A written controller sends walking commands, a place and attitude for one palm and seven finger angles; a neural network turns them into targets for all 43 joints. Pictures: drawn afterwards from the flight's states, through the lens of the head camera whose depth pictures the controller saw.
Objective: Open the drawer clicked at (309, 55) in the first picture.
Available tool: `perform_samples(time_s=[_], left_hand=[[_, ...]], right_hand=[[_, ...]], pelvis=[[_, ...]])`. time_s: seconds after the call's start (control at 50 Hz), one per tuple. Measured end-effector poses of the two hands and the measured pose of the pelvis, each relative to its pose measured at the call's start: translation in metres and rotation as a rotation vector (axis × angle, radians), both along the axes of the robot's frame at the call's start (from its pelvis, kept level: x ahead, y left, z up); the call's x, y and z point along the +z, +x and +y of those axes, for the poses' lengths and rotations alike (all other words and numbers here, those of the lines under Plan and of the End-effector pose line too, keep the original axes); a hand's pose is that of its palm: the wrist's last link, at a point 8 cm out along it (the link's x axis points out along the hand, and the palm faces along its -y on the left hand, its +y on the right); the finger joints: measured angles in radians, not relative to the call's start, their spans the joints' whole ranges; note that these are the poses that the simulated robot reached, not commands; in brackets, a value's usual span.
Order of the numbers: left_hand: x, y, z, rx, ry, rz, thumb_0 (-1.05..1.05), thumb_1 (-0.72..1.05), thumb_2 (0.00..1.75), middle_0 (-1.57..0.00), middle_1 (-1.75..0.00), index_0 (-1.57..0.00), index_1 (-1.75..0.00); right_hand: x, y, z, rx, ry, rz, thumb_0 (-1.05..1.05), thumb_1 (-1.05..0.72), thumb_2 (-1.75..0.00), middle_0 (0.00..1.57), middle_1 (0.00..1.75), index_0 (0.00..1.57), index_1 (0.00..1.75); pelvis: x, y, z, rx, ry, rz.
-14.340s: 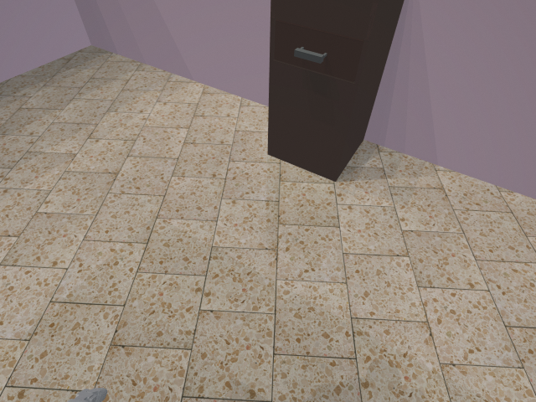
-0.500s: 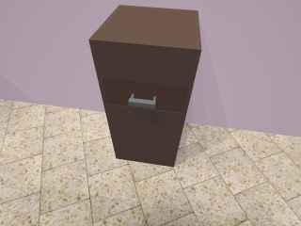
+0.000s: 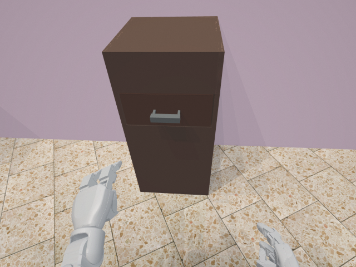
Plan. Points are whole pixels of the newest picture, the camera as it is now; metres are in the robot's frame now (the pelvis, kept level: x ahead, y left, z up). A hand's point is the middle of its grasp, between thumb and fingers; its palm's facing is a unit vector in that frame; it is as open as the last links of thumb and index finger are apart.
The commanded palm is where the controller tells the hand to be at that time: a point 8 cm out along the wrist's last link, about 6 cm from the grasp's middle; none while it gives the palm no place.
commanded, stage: raise the hand with hooked fingers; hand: left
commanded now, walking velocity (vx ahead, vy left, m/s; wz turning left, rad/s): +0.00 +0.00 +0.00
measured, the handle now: (166, 115) +0.74 +0.06 -0.08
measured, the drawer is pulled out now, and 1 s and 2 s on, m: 0.00 0.00 0.00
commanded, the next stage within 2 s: move the hooked fingers above the handle in 1.60 s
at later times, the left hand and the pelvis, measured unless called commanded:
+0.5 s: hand (82, 222) +0.24 +0.22 +0.01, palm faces +0.10 -0.14 -0.99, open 10.8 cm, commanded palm +0.21 +0.23 +0.07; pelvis +0.00 +0.01 -0.02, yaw +5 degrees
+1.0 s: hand (77, 171) +0.33 +0.25 +0.07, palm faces +0.02 -0.06 -1.00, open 13.5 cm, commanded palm +0.31 +0.25 +0.13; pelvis +0.08 -0.01 +0.01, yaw +6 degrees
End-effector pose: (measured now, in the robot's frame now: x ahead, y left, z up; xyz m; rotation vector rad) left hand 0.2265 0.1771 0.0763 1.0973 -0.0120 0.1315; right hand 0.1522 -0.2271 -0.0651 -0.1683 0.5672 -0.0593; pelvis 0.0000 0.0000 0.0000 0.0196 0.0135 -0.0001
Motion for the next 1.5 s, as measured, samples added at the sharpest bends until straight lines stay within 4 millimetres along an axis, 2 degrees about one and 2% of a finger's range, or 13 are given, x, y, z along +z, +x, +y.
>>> perform_samples(time_s=[0.06,0.12,0.2,0.28,0.36,0.48,0.58,0.74,0.92,1.04,1.14,1.3,1.5], left_hand=[[-0.019,-0.012,-0.025,-0.112,0.086,0.02,0.01,0.7,0.8,-0.21,-0.44,-0.21,-0.44],[-0.049,-0.038,-0.029,-0.143,0.148,0.093,0.0,0.62,0.77,-0.22,-0.49,-0.22,-0.49],[-0.074,-0.067,0.0,-0.08,0.282,0.133,0.0,0.51,0.73,-0.24,-0.55,-0.24,-0.55],[-0.063,-0.071,0.043,0.022,0.391,0.051,0.0,0.4,0.69,-0.26,-0.61,-0.26,-0.61],[-0.037,-0.055,0.063,0.107,0.368,-0.025,0.0,0.31,0.65,-0.27,-0.67,-0.27,-0.67],[-0.018,-0.021,0.054,0.04,0.317,0.01,0.0,0.17,0.59,-0.27,-0.76,-0.27,-0.76],[-0.011,0.001,0.055,-0.056,0.376,0.078,0.0,0.06,0.54,-0.28,-0.83,-0.28,-0.83],[0.017,0.034,0.073,-0.057,0.38,0.072,0.0,-0.12,0.46,-0.3,-0.95,-0.3,-0.95],[0.035,0.069,0.077,-0.056,0.395,0.078,0.0,-0.33,0.37,-0.31,-1.09,-0.31,-1.09],[0.05,0.093,0.074,-0.055,0.414,0.075,0.0,-0.43,0.33,-0.32,-1.16,-0.32,-1.16],[0.065,0.114,0.072,-0.044,0.429,0.085,0.0,-0.47,0.31,-0.32,-1.18,-0.32,-1.18],[0.082,0.134,0.067,-0.06,0.422,0.118,0.0,-0.49,0.3,-0.32,-1.2,-0.32,-1.2],[0.071,0.119,0.057,-0.116,0.414,0.119,0.0,-0.49,0.3,-0.32,-1.2,-0.32,-1.2]], right_hand=[[0.013,0.019,-0.002,0.028,-0.014,0.014,0.02,-0.9,-0.9,0.2,0.3,0.21,0.3],[0.022,0.038,-0.005,0.056,-0.063,0.037,0.02,-0.9,-0.9,0.2,0.3,0.21,0.3],[0.02,0.061,-0.005,0.11,-0.145,0.073,0.01,-0.9,-0.9,0.2,0.3,0.2,0.3],[0.005,0.08,0.004,0.172,-0.191,0.091,0.01,-0.9,-0.9,0.2,0.3,0.2,0.3],[-0.011,0.086,0.025,0.197,-0.157,0.106,0.01,-0.91,-0.9,0.2,0.3,0.2,0.3],[-0.023,0.068,0.062,0.204,-0.047,0.202,0.01,-0.91,-0.9,0.2,0.3,0.2,0.3],[-0.029,0.056,0.074,0.197,0.004,0.282,0.01,-0.9,-0.9,0.2,0.3,0.21,0.3],[-0.033,0.065,0.046,0.15,-0.035,0.381,0.02,-0.9,-0.9,0.21,0.3,0.21,0.3],[-0.019,0.113,0.008,0.118,-0.106,0.373,0.01,-0.91,-0.9,0.2,0.3,0.2,0.3],[-0.013,0.145,0.002,0.128,-0.1,0.343,0.01,-0.91,-0.9,0.2,0.3,0.2,0.3],[-0.013,0.159,0.003,0.146,-0.074,0.341,0.01,-0.91,-0.9,0.2,0.3,0.2,0.3],[-0.017,0.158,-0.002,0.152,-0.048,0.378,0.01,-0.91,-0.9,0.2,0.3,0.2,0.3],[-0.026,0.136,-0.022,0.129,-0.082,0.452,0.01,-0.91,-0.9,0.2,0.3,0.2,0.3]], pelvis=[[-0.002,-0.004,0.0,-0.031,0.012,-0.003],[-0.005,-0.009,-0.002,-0.034,0.015,-0.01],[-0.014,-0.012,-0.005,0.005,0.004,0.027],[-0.028,-0.016,-0.005,0.068,-0.021,0.062],[-0.034,-0.016,0.001,0.114,-0.033,0.054],[-0.02,-0.002,0.009,0.099,-0.024,0.032],[-0.008,0.016,0.012,0.071,-0.025,0.027],[0.005,0.045,0.012,0.079,-0.032,0.064],[0.013,0.073,0.001,0.098,-0.034,0.1],[0.016,0.087,-0.011,0.109,-0.032,0.11],[0.018,0.094,-0.021,0.116,-0.028,0.114],[0.022,0.099,-0.033,0.127,-0.019,0.117],[0.021,0.094,-0.038,0.133,-0.019,0.125]])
